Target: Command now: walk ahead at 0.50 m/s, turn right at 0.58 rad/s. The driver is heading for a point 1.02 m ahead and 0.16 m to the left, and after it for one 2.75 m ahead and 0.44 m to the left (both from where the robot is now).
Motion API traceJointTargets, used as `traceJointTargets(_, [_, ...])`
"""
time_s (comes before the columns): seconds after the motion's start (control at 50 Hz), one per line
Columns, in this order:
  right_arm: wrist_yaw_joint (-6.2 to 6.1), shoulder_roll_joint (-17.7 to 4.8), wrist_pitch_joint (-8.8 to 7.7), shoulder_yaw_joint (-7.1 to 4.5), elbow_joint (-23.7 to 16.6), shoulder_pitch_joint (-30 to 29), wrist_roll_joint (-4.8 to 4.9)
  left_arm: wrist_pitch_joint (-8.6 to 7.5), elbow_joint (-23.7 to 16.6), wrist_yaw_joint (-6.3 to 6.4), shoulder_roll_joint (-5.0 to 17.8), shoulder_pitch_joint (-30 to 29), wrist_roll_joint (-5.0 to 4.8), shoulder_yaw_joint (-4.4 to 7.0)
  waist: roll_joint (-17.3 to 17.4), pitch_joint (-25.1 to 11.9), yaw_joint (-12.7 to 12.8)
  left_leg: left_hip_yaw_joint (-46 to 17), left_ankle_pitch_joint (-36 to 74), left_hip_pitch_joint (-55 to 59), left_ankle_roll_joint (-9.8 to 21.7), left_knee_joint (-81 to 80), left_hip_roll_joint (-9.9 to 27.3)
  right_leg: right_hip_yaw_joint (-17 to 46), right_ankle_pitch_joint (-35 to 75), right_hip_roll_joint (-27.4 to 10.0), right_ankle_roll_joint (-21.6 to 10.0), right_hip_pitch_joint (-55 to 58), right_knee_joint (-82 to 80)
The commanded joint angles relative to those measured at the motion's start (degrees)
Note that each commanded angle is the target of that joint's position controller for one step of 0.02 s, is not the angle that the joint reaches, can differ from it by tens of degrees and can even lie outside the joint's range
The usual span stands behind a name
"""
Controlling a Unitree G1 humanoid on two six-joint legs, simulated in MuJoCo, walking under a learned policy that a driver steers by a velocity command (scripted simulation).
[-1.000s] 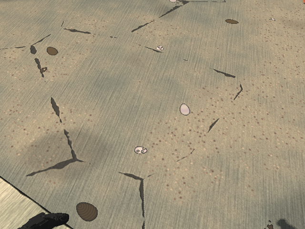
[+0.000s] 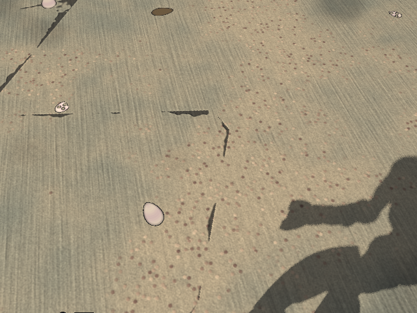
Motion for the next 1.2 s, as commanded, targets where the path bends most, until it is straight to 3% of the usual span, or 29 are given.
traceJointTargets(0.02, [-1.38, -9.7, -2.44, -1.42, -9.0, -5.4, 0.14, -0.77, -3.2, 1.80, 10.1, 7.9, -0.11, 2.93, 0.6, -14.2, 5.7, -5.4, 13.2, -31.7, -1.2, -5.6, 1.7, 37.1, 8.8, -23.9, -16.3, 35.7, -14.6])
traceJointTargets(0.04, [-1.97, -9.1, -1.02, -1.75, -8.3, -4.1, -1.52, -1.18, -3.9, 1.94, 9.4, 3.7, -0.26, 2.42, 2.7, -9.2, 2.2, -6.2, 15.2, -26.0, -3.4, -13.0, 2.7, 32.5, 17.5, -21.5, -15.9, 24.1, -15.8])
traceJointTargets(0.06, [-2.19, -8.3, -0.17, -1.89, -8.4, -3.6, -2.39, -1.14, -3.8, 2.04, 9.3, 2.1, -0.21, 2.63, 0.4, -6.8, 0.8, -6.0, 13.9, -21.7, -4.7, -20.0, 3.4, 29.6, 20.4, -20.1, -15.4, 17.8, -16.1])
traceJointTargets(0.1, [-1.98, -6.2, 0.13, -1.34, -9.3, -7.2, -3.00, -1.53, -2.7, 2.93, 8.9, 2.9, 0.23, 2.64, -1.6, -4.4, 1.6, -3.7, 16.7, -13.7, -5.6, -32.4, 2.9, 21.4, 27.1, -15.4, -13.0, 8.1, -16.9])
traceJointTargets(0.12, [-1.66, -4.0, -0.07, -0.48, -9.8, -9.7, -3.13, -1.44, -2.2, 3.54, 9.6, 3.4, -0.05, 2.97, -2.7, -4.6, 2.5, -2.2, 21.5, -9.3, -5.3, -38.8, 1.3, 17.4, 28.0, -12.3, -11.3, 5.1, -16.7])
traceJointTargets(0.16, [-0.91, -2.9, -0.44, -0.12, -10.0, -13.8, -2.67, -0.80, -0.7, 4.19, 10.1, 6.4, -0.70, 3.48, -4.2, -6.0, 5.1, -0.4, 32.9, -3.2, -4.5, -48.7, -2.9, 14.5, 25.3, -8.9, -8.6, 4.8, -15.9])
traceJointTargets(0.24, [0.29, -4.2, -0.67, -0.62, -10.7, -16.7, -1.52, -0.15, 2.2, 4.12, 7.9, 12.1, -1.33, 2.91, -4.8, -5.7, 6.8, -1.6, 35.9, -1.9, -1.1, -56.3, -3.6, 18.7, 14.1, -12.6, -6.1, 13.1, -13.1])
traceJointTargets(0.3, [0.48, -6.5, -0.80, -1.80, -9.9, -12.8, -1.76, -0.24, 2.3, 3.51, 8.1, 11.7, -0.46, 2.88, -5.9, -5.2, 3.8, 0.5, 30.8, 4.3, 3.6, -58.6, -4.6, 18.0, 20.9, -12.9, -3.9, 16.5, -7.3])
traceJointTargets(0.32, [0.27, -8.4, -0.95, -2.64, -8.6, -7.1, -2.08, -0.42, 2.1, 3.35, 6.4, 11.5, -0.03, 2.22, -3.6, -8.8, 1.2, -2.2, 32.5, 13.4, 6.2, -58.6, -2.6, 14.3, 23.6, -9.6, -2.2, 14.7, 2.4])
traceJointTargets(0.34, [0.31, -13.2, -0.96, -3.84, -7.8, -0.5, -2.79, -1.10, 1.7, 3.34, 4.0, 17.8, -0.07, 1.31, 7.7, -17.1, 1.5, -20.2, 28.9, 32.3, 14.6, -59.9, 7.4, 8.4, 12.0, -2.9, 1.6, 1.3, 21.1])
traceJointTargets(0.36, [0.86, -12.8, -0.33, -4.22, -5.8, 4.1, -1.52, -1.55, 1.8, 3.29, 4.6, 18.5, -0.46, 0.98, 18.2, -19.8, 0.0, -41.7, 13.4, 38.7, 20.5, -69.5, 15.0, 5.1, -16.9, 0.8, 4.6, -11.0, 35.5])
traceJointTargets(0.38, [1.12, -9.4, -0.21, -2.87, -6.8, 1.4, -0.44, -1.99, 0.7, 3.01, 8.7, 14.0, -0.62, 1.81, 11.0, -12.7, -0.4, -44.1, 1.8, 35.1, 18.5, -72.5, 14.3, 7.7, -16.8, -2.7, 4.0, -17.8, 38.6])
traceJointTargets(0.4, [1.05, -8.0, 0.27, -2.46, -7.7, -2.1, -1.04, -2.19, -0.4, 2.92, 9.0, 8.2, -0.85, 1.91, 5.4, -6.6, -0.4, -37.7, 2.5, 28.7, 16.6, -73.1, 12.1, 6.5, -12.4, -4.9, 3.8, -18.9, 38.3])
traceJointTargets(0.42, [1.14, -7.7, 0.63, -2.27, -8.1, -4.4, -1.60, -2.53, -1.5, 2.94, 8.2, 5.1, -0.17, 1.75, 2.1, -2.2, 0.5, -32.5, 8.8, 22.4, 16.0, -73.9, 9.9, 5.3, -9.6, -6.3, 3.8, -18.7, 34.5])
traceJointTargets(0.46, [0.94, -6.6, 0.73, -1.81, -8.3, -6.1, -1.65, -2.81, -1.7, 3.24, 7.1, 5.1, 1.13, 2.00, 2.7, -2.5, 3.0, -26.2, 19.4, 17.2, 14.7, -75.2, 5.8, 5.0, -5.3, -8.7, 4.5, -12.8, 26.4])
traceJointTargets(0.56, [-0.13, -8.3, 1.13, -2.47, -6.8, -4.8, -0.42, -2.93, -2.5, 3.30, 4.4, 0.6, 1.19, 1.06, 4.3, -3.8, 2.7, -18.3, 29.9, 13.0, 14.9, -76.2, 2.7, 2.8, 2.4, -7.2, 8.2, -6.9, 9.0])
traceJointTargets(0.7, [-1.21, -8.8, 3.00, -2.85, -4.5, 0.6, 0.17, -4.43, -4.8, 2.20, 4.9, -9.4, -0.08, 0.82, 4.6, -2.4, -0.4, -21.1, 24.9, 11.8, 13.0, -73.1, 2.0, 4.3, 12.6, -4.2, 9.0, 0.9, -5.8])
traceJointTargets(0.74, [-1.32, -8.9, 3.40, -2.99, -4.4, 0.5, 0.18, -5.06, -4.8, 2.09, 6.2, -8.7, -0.31, 1.33, 5.8, -2.7, 0.7, -23.8, 25.1, 13.5, 12.4, -70.5, 2.3, 4.4, 9.6, -3.9, 7.9, 3.9, -8.4])
traceJointTargets(0.78, [-1.34, -7.3, 3.65, -2.56, -4.8, -0.9, 0.21, -5.52, -3.1, 2.50, 7.7, -2.6, -0.19, 2.27, 6.1, -4.9, 4.4, -23.7, 26.3, 11.5, 10.3, -65.1, 0.3, 3.7, 9.6, -5.1, 5.5, 14.1, -12.1])
traceJointTargets(0.8, [-1.15, -5.1, 3.37, -1.74, -5.7, -2.5, -0.24, -5.59, -1.9, 3.03, 9.9, 4.6, 0.45, 3.14, 4.4, -9.7, 8.1, -20.6, 26.2, 6.6, 8.3, -55.7, -2.0, 7.9, 7.8, -10.6, 2.6, 25.6, -10.7])
traceJointTargets(0.82, [-0.99, -1.5, 2.85, -0.60, -6.8, 1.0, 0.00, -5.13, -1.0, 3.64, 14.7, 12.6, 1.21, 4.35, -6.6, -17.5, 9.4, -12.2, 13.4, -7.8, 4.3, -38.2, -8.8, 23.3, 2.2, -22.5, -4.0, 44.1, -11.2])
traceJointTargets(0.84, [-1.25, -3.1, 2.61, -0.47, -8.0, 3.9, 0.91, -4.22, 1.1, 3.11, 14.4, 15.7, 0.37, 4.60, -17.4, -18.8, 8.6, -8.3, -1.6, -19.5, 3.2, -26.3, -8.6, 40.8, -11.3, -30.5, -9.3, 47.1, -16.2])
traceJointTargets(0.86, [-1.36, -8.0, 2.83, -1.74, -7.1, 1.3, 1.12, -4.07, 0.5, 2.96, 9.9, 12.8, -0.14, 3.47, -10.7, -10.7, 9.0, -8.6, 2.2, -23.6, 2.6, -20.9, -4.8, 37.2, -16.7, -28.5, -7.8, 40.6, -17.9])
traceJointTargets(0.88, [-1.32, -8.8, 3.21, -2.11, -7.3, -2.2, 0.50, -3.87, 0.1, 2.96, 7.7, 10.2, 0.05, 2.76, -7.6, -5.6, 8.7, -7.4, 6.8, -23.6, 2.2, -19.4, -3.3, 29.7, -11.7, -25.8, -5.8, 34.9, -18.8])
traceJointTargets(0.92, [-0.96, -7.2, 3.67, -2.33, -8.0, -5.0, -0.33, -3.80, 0.5, 2.88, 5.0, 6.5, 0.72, 1.80, -6.3, -1.3, 6.6, -6.4, 12.6, -21.3, 1.6, -21.7, -0.5, 19.7, -0.4, -21.8, -4.2, 26.4, -21.5])
traceJointTargets(0.94, [-0.58, -6.1, 3.89, -2.18, -8.4, -5.1, -0.03, -3.86, 0.8, 2.86, 4.9, 5.8, 0.96, 1.69, -7.2, -0.7, 5.8, -5.8, 14.3, -19.5, 1.5, -22.5, 0.5, 15.9, 3.1, -20.5, -3.7, 23.5, -22.8])
traceJointTargets(1.04, [0.50, -3.3, 4.00, -1.15, -11.2, -9.5, -0.19, -4.40, 3.0, 2.96, 8.0, 6.2, 0.74, 2.70, -5.1, -0.6, 5.6, -3.7, 24.2, -19.7, -0.2, -31.6, 1.7, 4.1, 17.9, -19.5, -4.9, 21.5, -25.6])
traceJointTargets(1.12, [1.97, -2.3, 3.36, -0.27, -13.3, -16.6, -0.24, -3.92, 4.5, 3.27, 10.2, 8.0, 0.16, 2.91, -3.9, 0.6, 8.0, 0.0, 35.0, -15.0, 1.0, -45.4, 0.5, -3.5, 20.3, -18.2, -3.1, 21.7, -25.8])
traceJointTargets(1.2, [3.22, -3.4, 3.60, -0.48, -16.2, -21.4, -0.06, -2.83, 6.3, 3.37, 12.5, 11.3, -0.96, 3.45, -3.8, 1.7, 8.3, 2.4, 31.4, -13.9, 3.7, -51.8, -1.0, -6.5, 26.3, -20.7, -1.4, 28.2, -23.0])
